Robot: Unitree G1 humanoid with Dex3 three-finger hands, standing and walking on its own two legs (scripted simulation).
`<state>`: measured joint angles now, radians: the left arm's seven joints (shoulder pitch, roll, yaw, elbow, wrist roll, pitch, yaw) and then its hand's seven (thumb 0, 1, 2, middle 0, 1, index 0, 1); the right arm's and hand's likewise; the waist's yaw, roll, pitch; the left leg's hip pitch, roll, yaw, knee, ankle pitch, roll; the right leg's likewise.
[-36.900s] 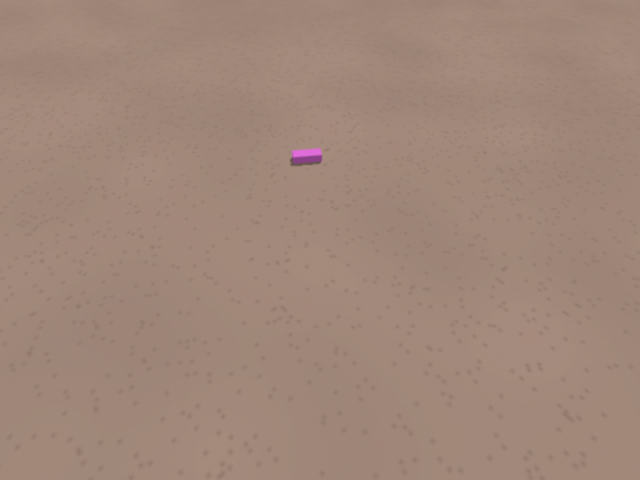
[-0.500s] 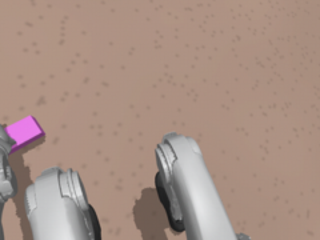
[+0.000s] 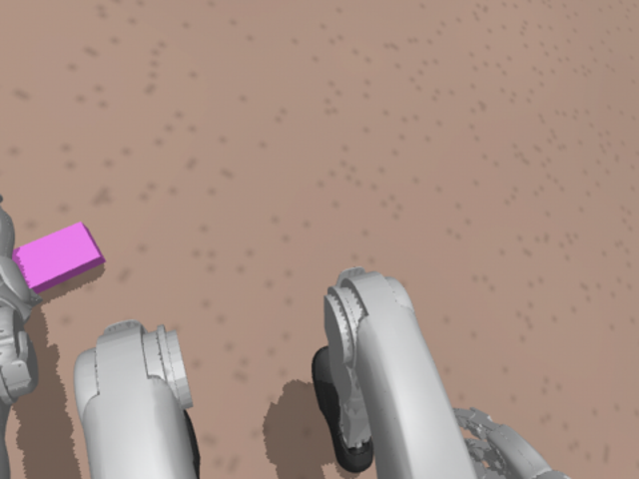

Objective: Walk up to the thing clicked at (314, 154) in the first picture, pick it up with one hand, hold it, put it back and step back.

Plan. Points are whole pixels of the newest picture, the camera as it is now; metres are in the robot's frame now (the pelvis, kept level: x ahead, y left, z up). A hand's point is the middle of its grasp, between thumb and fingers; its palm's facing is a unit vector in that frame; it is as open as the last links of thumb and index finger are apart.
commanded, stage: rest palm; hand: left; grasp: from above
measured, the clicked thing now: (40, 265) +0.44 +0.30 -0.29
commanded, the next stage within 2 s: close in 0.68 s
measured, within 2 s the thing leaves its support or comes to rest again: neither
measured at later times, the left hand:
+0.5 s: hand (33, 257) +0.44 +0.30 -0.25, palm faces -0.36 -0.25 -0.90, open 14.4 cm
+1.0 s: hand (31, 267) +0.43 +0.31 -0.27, palm faces -0.38 -0.22 -0.90, open 13.4 cm
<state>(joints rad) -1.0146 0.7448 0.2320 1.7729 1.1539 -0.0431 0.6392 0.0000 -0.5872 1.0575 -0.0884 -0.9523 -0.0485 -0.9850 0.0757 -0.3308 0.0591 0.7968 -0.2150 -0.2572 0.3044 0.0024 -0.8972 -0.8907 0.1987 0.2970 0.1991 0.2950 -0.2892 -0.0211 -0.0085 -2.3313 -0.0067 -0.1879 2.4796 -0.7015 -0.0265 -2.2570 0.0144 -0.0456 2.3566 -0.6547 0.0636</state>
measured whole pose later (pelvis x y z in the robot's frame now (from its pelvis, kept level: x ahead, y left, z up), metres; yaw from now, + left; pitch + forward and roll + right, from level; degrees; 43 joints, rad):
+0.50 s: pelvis +0.00 +0.01 -0.02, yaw -4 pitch +27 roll -13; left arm -1.01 0.90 0.32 1.84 1.18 -0.10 0.74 0.00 -0.56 1.00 -0.09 -0.95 -0.07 -0.97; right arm 0.14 -0.34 0.17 0.83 -0.29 -0.35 0.39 0.00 -0.89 -0.89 0.20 0.30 0.20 0.30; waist -0.37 -0.08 0.14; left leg -2.34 -0.01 -0.26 2.59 -0.74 -0.03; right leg -2.24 0.04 -0.10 2.41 -0.66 0.08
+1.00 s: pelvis +0.00 +0.01 -0.02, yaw -5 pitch +24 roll -15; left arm -1.03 0.95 0.22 1.89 1.18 -0.12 0.77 0.00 -0.37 0.85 -0.20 -0.92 -0.20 -0.91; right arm 0.08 -0.37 0.23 0.79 -0.28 -0.41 0.43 0.00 -0.90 -0.89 0.20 0.30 0.20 0.29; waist -0.37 -0.13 0.19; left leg -2.31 -0.01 -0.29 2.60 -0.74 -0.02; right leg -2.19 0.04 -0.12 2.39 -0.65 0.08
